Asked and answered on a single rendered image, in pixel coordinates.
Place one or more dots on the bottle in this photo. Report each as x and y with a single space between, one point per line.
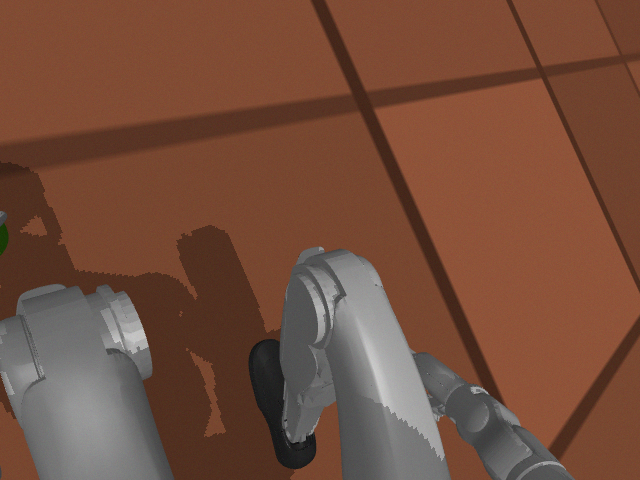
4 236

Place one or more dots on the right robot foot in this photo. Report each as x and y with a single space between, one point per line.
268 385

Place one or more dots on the right robot hand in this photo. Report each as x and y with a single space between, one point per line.
439 380

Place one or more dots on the right robot arm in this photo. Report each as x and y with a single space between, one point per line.
507 450

